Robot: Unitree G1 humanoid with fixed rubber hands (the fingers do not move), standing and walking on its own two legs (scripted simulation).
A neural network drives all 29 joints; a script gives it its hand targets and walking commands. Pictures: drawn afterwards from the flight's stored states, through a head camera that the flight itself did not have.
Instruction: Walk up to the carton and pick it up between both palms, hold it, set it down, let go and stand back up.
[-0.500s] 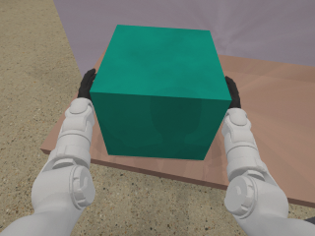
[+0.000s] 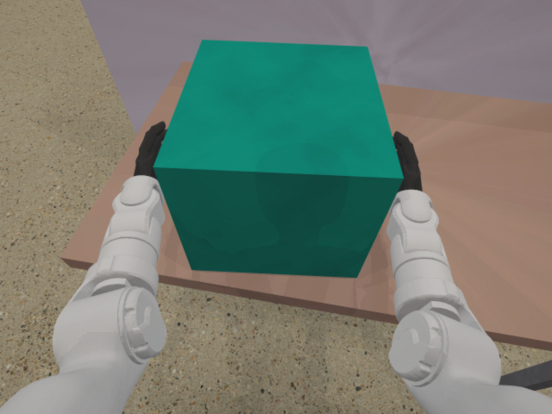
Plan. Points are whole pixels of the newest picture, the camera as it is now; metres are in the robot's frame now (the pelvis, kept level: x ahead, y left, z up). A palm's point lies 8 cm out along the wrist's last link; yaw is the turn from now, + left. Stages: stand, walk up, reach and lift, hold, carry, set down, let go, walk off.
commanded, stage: set down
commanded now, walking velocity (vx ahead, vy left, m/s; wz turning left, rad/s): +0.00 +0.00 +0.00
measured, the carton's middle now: (279, 158) +0.51 +0.02 +0.05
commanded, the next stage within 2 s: none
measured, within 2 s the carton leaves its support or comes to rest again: neither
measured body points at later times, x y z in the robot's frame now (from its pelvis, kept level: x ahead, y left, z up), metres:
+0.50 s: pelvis +0.00 +0.00 +0.00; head +0.06 +0.02 +0.45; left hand +0.44 +0.21 +0.08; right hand +0.43 -0.17 +0.08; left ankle -0.01 +0.09 -0.75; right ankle -0.03 -0.10 -0.75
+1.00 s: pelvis +0.00 +0.00 +0.00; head +0.06 +0.02 +0.44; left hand +0.44 +0.21 +0.08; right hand +0.43 -0.17 +0.08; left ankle -0.01 +0.09 -0.75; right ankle -0.03 -0.10 -0.75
